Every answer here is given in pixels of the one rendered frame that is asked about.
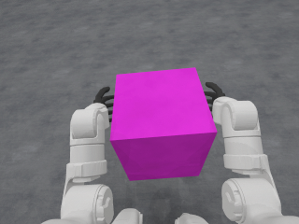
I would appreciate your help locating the carton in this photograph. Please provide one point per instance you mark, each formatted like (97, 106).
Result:
(161, 124)

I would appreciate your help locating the robot thigh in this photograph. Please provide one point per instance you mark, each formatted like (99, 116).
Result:
(190, 219)
(128, 216)

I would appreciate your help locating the right robot thigh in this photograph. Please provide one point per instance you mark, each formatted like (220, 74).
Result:
(190, 219)

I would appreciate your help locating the robot right forearm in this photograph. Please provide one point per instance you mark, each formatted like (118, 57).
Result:
(242, 138)

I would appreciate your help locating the left robot thigh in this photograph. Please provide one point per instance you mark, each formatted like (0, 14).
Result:
(128, 216)

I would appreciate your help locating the right robot upper arm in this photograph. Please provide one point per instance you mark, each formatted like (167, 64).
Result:
(252, 200)

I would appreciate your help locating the robot left hand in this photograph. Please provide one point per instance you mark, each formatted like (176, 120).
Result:
(99, 99)

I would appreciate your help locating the robot left forearm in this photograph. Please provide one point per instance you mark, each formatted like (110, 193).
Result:
(87, 151)

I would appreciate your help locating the robot right hand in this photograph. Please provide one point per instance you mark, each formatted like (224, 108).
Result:
(216, 94)

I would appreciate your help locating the left robot upper arm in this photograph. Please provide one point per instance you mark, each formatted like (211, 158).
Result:
(86, 204)

